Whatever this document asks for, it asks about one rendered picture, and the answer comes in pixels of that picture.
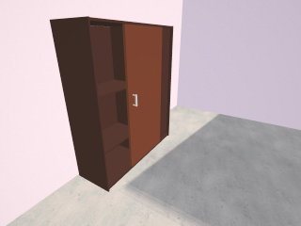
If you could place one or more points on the wardrobe door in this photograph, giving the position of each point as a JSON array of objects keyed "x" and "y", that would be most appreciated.
[
  {"x": 164, "y": 79},
  {"x": 142, "y": 47}
]

